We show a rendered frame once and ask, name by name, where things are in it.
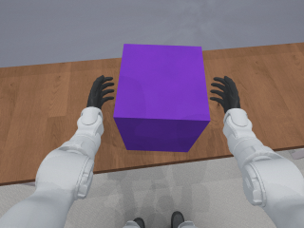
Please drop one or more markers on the robot foot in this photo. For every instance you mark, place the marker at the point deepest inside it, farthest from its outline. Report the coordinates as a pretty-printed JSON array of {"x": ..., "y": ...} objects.
[
  {"x": 176, "y": 219},
  {"x": 140, "y": 222}
]

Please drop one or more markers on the table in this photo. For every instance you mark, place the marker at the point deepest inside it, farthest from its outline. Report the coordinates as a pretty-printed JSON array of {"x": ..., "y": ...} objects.
[{"x": 40, "y": 106}]

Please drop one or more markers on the robot right upper arm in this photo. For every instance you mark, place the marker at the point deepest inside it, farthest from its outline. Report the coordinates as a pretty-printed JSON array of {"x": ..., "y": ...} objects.
[{"x": 277, "y": 187}]

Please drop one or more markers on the robot right foot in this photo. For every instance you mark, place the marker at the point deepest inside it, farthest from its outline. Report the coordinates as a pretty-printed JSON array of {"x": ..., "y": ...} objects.
[{"x": 176, "y": 219}]

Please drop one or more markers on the left robot forearm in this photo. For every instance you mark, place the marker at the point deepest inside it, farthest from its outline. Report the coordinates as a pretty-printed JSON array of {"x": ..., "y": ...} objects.
[{"x": 86, "y": 140}]

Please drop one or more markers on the robot right hand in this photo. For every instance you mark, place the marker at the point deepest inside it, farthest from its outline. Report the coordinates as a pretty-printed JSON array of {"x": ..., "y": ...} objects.
[{"x": 230, "y": 98}]

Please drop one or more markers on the right robot forearm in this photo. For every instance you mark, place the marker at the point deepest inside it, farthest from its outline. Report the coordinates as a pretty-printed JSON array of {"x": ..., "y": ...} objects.
[{"x": 242, "y": 141}]

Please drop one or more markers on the carton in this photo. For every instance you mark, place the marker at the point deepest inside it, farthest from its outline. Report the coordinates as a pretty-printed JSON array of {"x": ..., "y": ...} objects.
[{"x": 161, "y": 101}]

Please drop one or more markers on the robot left foot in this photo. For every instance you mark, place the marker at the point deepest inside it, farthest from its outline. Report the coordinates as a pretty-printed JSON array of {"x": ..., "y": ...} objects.
[{"x": 140, "y": 222}]

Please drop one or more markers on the robot left hand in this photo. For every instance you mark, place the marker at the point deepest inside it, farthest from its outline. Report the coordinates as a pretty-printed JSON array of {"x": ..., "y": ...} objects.
[{"x": 95, "y": 97}]

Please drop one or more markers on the robot left upper arm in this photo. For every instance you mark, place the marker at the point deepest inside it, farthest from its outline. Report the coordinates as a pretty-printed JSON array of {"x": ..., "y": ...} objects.
[{"x": 64, "y": 178}]

